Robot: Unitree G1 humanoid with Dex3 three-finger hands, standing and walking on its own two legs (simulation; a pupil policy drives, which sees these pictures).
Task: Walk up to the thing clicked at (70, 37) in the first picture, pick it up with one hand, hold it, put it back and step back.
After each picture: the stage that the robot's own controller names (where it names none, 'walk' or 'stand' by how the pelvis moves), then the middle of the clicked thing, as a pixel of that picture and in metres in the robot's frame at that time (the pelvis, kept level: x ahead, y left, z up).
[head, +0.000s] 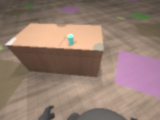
stand; (70, 40) +0.88 +0.29 -0.08
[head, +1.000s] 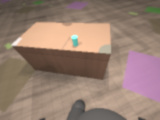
walk; (75, 41) +0.80 +0.25 -0.07
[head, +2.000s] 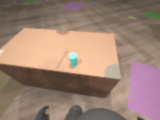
stand; (73, 59) +0.50 +0.19 -0.05
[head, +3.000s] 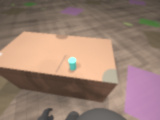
stand; (72, 64) +0.49 +0.18 -0.08
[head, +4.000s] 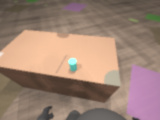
stand; (73, 65) +0.46 +0.18 -0.08
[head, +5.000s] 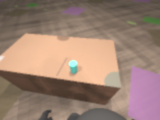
stand; (73, 67) +0.46 +0.18 -0.08
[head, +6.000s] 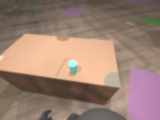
stand; (73, 67) +0.46 +0.18 -0.08
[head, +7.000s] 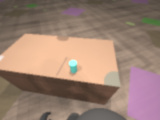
stand; (73, 67) +0.46 +0.18 -0.08
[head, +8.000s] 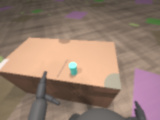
rise first; (73, 69) +0.45 +0.20 -0.08
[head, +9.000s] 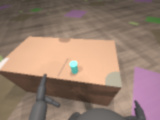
go down; (74, 67) +0.46 +0.19 -0.08
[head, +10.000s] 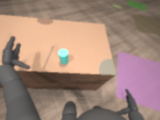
go down; (63, 57) +0.47 +0.18 -0.03
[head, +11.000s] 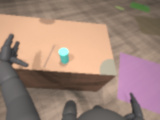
go down; (64, 56) +0.47 +0.19 -0.01
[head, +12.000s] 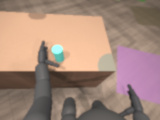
close in; (58, 54) +0.47 +0.20 +0.01
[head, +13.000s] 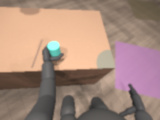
close; (55, 51) +0.47 +0.20 +0.03
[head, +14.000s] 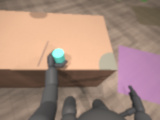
lift; (59, 58) +0.43 +0.19 +0.02
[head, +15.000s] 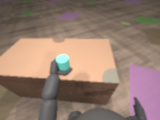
lift; (64, 65) +0.32 +0.18 +0.15
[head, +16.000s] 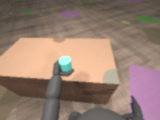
hold; (66, 66) +0.33 +0.17 +0.12
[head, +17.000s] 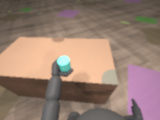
hold; (65, 66) +0.32 +0.18 +0.13
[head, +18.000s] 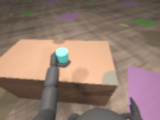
crouch; (63, 58) +0.37 +0.19 +0.16
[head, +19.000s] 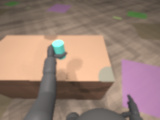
lower; (59, 50) +0.45 +0.21 +0.14
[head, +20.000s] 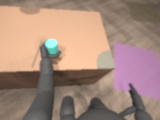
lower; (53, 49) +0.48 +0.21 +0.03
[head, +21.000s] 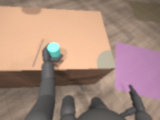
lower; (55, 52) +0.46 +0.20 +0.02
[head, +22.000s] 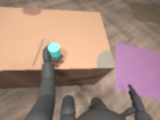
lower; (55, 52) +0.46 +0.20 +0.03
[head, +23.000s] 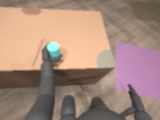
lower; (55, 52) +0.47 +0.20 +0.03
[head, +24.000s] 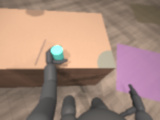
open; (58, 55) +0.45 +0.19 +0.03
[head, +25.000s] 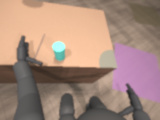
rise; (59, 52) +0.45 +0.18 +0.03
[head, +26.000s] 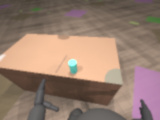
sink last; (73, 66) +0.44 +0.19 -0.03
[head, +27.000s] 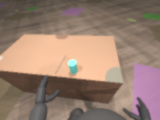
stand; (73, 67) +0.43 +0.18 -0.03
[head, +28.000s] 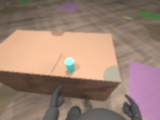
stand; (70, 65) +0.43 +0.19 -0.02
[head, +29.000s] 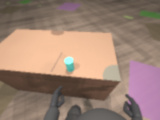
stand; (69, 64) +0.43 +0.19 -0.02
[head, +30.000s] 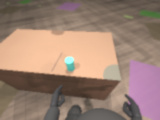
stand; (70, 64) +0.43 +0.19 -0.02
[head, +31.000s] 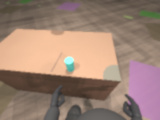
stand; (70, 64) +0.43 +0.19 -0.01
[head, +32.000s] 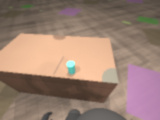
stand; (71, 67) +0.44 +0.19 -0.06
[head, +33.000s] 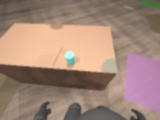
walk; (70, 59) +0.48 +0.20 -0.07
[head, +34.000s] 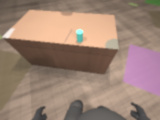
walk; (79, 36) +0.75 +0.17 -0.06
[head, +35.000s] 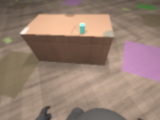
stand; (82, 28) +1.03 +0.18 -0.06
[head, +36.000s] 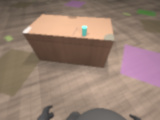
stand; (84, 31) +1.04 +0.15 -0.08
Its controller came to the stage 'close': yes
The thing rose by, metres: 0.22
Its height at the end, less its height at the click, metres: +0.00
